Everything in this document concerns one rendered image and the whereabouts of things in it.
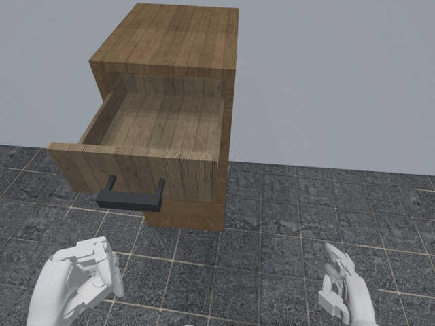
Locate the cabinet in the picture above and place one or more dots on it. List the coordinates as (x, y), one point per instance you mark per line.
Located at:
(177, 41)

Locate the drawer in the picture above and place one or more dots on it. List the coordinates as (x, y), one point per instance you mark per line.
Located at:
(151, 127)

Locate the handle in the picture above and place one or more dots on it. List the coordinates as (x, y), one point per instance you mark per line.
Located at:
(130, 200)

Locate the robot right hand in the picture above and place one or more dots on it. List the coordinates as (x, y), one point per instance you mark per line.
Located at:
(352, 301)

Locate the robot left hand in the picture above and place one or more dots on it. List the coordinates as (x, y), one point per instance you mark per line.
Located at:
(66, 273)

